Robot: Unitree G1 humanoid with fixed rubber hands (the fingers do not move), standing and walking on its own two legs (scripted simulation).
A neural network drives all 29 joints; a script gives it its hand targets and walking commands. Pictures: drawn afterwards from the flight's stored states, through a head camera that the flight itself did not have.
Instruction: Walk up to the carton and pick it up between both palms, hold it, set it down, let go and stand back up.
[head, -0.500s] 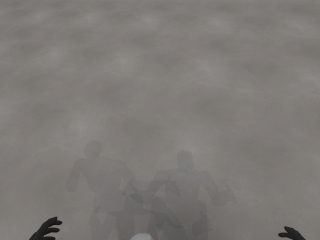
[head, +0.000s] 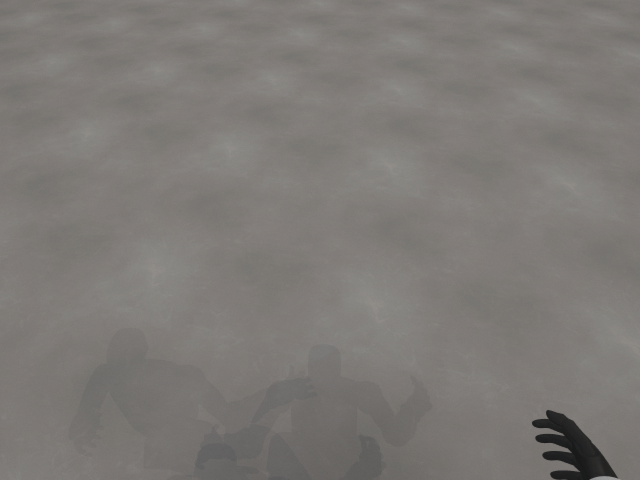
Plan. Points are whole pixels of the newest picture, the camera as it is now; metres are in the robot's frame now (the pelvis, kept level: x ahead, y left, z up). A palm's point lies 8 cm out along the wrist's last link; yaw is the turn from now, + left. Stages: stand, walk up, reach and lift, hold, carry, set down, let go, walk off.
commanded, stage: walk up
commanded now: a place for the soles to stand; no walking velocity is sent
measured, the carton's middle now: out of the picture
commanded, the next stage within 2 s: none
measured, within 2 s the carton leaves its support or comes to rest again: neither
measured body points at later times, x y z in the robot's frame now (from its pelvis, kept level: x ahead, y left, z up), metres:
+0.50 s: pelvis -0.11 +0.08 +0.00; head -0.04 +0.06 +0.44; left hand +0.05 +0.40 -0.08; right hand +0.02 -0.25 -0.10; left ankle -0.10 +0.23 -0.70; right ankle -0.05 -0.07 -0.74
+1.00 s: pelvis -0.22 +0.17 -0.01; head -0.21 +0.15 +0.44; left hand -0.10 +0.49 -0.09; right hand -0.13 -0.17 -0.09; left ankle -0.10 +0.23 -0.73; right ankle -0.29 +0.09 -0.74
